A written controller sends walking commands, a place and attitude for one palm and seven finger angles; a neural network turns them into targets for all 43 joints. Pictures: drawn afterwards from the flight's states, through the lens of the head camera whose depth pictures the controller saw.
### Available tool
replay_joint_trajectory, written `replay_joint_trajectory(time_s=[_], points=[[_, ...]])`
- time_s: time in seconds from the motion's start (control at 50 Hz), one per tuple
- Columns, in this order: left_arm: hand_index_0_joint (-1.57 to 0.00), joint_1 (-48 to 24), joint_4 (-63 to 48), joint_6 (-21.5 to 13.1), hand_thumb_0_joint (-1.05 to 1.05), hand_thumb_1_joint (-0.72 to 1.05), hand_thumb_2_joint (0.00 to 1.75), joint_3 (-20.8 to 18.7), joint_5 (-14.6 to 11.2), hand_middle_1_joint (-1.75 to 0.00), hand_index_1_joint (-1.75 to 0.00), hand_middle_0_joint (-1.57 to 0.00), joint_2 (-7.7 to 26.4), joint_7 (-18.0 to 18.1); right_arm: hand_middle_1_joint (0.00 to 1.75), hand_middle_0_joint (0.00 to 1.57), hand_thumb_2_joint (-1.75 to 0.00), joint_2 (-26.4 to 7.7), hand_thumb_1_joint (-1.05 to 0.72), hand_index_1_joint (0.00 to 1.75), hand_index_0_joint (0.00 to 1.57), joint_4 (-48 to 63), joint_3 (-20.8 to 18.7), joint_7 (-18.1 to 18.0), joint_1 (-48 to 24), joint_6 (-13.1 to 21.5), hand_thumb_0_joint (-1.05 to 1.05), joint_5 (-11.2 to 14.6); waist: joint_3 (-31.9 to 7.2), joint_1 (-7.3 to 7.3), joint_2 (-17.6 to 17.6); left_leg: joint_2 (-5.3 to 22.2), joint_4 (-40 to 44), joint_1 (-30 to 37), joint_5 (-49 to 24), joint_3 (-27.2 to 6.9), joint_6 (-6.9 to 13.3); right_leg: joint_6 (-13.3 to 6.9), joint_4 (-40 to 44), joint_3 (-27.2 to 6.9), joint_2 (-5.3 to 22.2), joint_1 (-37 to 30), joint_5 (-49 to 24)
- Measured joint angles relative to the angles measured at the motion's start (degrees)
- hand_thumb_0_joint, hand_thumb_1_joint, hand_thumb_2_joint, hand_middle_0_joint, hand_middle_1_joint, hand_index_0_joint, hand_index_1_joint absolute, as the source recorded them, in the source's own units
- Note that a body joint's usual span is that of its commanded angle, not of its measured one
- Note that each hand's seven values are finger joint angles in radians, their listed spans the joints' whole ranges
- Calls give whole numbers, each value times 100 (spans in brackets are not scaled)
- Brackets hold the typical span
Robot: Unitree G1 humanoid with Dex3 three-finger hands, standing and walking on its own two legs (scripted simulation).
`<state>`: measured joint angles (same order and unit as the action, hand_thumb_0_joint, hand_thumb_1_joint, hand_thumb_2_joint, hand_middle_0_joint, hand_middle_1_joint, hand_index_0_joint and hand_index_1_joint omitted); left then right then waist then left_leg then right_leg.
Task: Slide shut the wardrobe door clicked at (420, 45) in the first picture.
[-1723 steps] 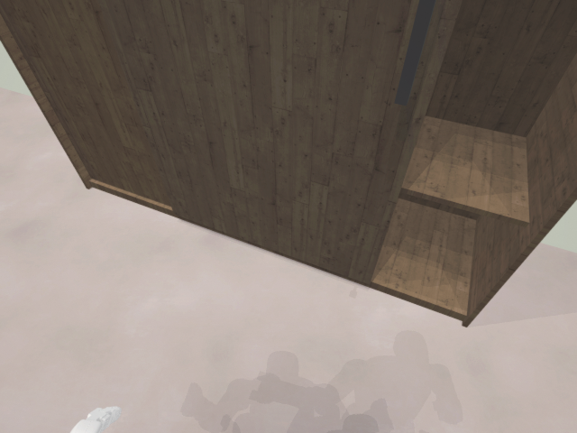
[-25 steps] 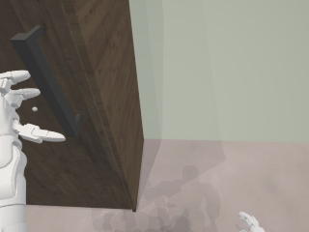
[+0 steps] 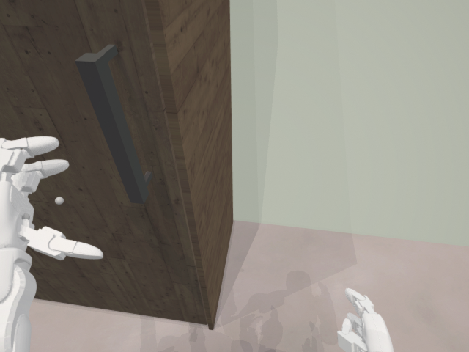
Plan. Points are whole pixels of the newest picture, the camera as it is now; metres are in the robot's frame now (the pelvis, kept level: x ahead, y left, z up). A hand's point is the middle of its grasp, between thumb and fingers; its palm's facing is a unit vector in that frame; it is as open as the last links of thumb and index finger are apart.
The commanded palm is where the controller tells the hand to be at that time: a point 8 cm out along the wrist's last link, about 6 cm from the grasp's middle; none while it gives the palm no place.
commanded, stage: draw the hand back to the body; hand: left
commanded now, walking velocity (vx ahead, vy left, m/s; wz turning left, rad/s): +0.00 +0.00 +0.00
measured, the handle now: (126, 133) +0.37 +0.23 +0.21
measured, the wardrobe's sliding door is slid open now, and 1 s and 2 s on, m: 0.00 0.00 0.00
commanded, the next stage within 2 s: step back with the hand held close in 1.70 s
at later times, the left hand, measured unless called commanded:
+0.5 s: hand (64, 214) +0.22 +0.26 +0.19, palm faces +0.11 -0.99 -0.12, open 14.7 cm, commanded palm +0.16 +0.31 +0.19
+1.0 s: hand (47, 230) +0.20 +0.28 +0.17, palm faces +0.52 -0.80 -0.31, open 12.1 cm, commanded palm +0.15 +0.31 +0.18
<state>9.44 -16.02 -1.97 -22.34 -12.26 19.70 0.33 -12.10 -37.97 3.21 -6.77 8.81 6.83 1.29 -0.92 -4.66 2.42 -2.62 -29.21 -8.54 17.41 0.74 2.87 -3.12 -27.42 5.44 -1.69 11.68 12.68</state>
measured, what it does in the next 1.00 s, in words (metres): stands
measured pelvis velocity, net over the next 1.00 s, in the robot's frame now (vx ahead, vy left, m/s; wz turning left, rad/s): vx -0.01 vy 0.01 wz -0.01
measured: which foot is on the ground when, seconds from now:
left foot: down 0.00-1.00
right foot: down 0.00-1.00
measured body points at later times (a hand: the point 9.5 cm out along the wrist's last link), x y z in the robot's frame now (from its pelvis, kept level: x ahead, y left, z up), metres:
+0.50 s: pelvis +0.01 -0.01 +0.00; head -0.04 -0.04 +0.45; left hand +0.21 +0.32 +0.19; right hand +0.21 -0.25 -0.06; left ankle -0.01 +0.08 -0.74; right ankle +0.03 -0.08 -0.74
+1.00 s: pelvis -0.01 +0.01 +0.01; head -0.02 -0.01 +0.45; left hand +0.17 +0.32 +0.19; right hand +0.16 -0.20 -0.09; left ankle -0.01 +0.08 -0.74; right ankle +0.03 -0.08 -0.74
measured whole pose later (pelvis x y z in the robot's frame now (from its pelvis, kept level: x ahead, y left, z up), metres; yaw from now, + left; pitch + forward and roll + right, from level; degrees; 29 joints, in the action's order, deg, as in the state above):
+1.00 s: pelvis -0.01 +0.01 +0.01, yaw -1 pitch -6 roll -1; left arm 21.0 -20.1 -4.2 -19.2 -5.6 18.9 9.9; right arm -11.7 -39.3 2.1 -3.6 14.0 9.9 0.1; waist 2.9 -4.1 4.3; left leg -3.0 -24.8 -4.2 15.1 1.5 3.8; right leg -2.2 -22.3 4.4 -1.6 7.2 9.7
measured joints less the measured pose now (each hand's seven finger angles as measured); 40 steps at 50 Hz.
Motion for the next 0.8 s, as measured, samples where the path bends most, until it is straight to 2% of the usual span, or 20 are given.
replay_joint_trajectory(time_s=[0.16,0.26,0.36,0.48,0.56,0.64,0.66,0.68,0.72,0.76,0.8], points=[[-26,230,65,140,-1,-56,20,-380,-231,-116,-115,-25,67,-118,30,21,-90,-41,-91,30,20,-74,10,6,162,19,1,46,52,-12,41,53,-22,5,16,-40,-47,-49,40,40,-53,-40,-4],[-25,65,111,1192,-1,-56,20,-211,-431,-116,-115,-25,248,-656,30,21,-90,-208,-91,30,21,-176,14,-152,185,22,1,210,152,-9,169,69,47,141,-16,-116,-52,-59,204,109,-74,-239,-59],[-25,18,198,1822,-1,-56,20,-258,-762,-116,-115,-25,621,-1265,30,21,-90,-291,-91,30,20,-113,9,-165,79,61,1,303,97,126,237,107,73,229,4,-103,-76,-67,261,92,-117,-331,-65],[-26,211,428,1999,-1,-55,20,-628,-1315,-115,-115,-25,920,-2025,30,20,-90,-400,-91,30,20,206,17,-32,63,89,1,427,-106,229,234,153,-18,226,89,-57,-95,-50,187,48,-160,-317,-10],[-25,355,494,2020,-1,-55,20,-720,-1408,-115,-115,-25,871,-2178,30,20,-90,-485,-91,30,20,395,-18,52,110,117,1,468,-143,191,197,168,-131,183,137,-47,-91,-44,125,42,-173,-293,4],[-25,429,346,1917,-1,-52,21,-536,-1289,-114,-113,-25,637,-2052,30,20,-90,-527,-91,30,20,459,-46,62,148,206,1,445,-53,117,173,147,-198,175,129,-67,-59,-42,119,65,-150,-323,-29],[-25,447,223,1812,-1,-51,22,-398,-996,-113,-112,-25,613,-1759,30,20,-90,-506,-91,30,20,474,-83,85,166,235,1,353,-21,92,168,145,-211,158,119,-75,-55,-43,135,74,-149,-324,-48],[-25,484,94,1627,-1,-49,23,-260,-683,-112,-111,-25,582,-1308,30,20,-90,-475,-91,30,20,479,-118,118,170,287,1,246,24,85,168,145,-225,130,107,-85,-56,-44,161,85,-149,-318,-76],[-25,627,-114,1196,-1,-44,25,-124,-247,-109,-109,-25,426,-485,30,20,-90,-388,-91,30,20,474,-145,184,146,396,1,100,150,108,150,130,-204,87,60,-79,-54,-38,206,82,-134,-285,-142],[-25,814,-296,851,-1,-39,28,-60,47,-106,-105,-25,259,83,30,20,-90,-278,-91,30,20,456,-154,234,158,442,1,21,270,97,117,115,-123,78,-8,-34,-35,-25,259,37,-120,-252,-211],[-25,981,-446,573,-1,-33,31,12,243,-102,-102,-24,142,451,30,20,-90,-179,-91,30,20,383,-157,273,230,464,1,-42,334,57,92,95,-21,94,-72,7,-4,-7,320,-5,-104,-241,-268]])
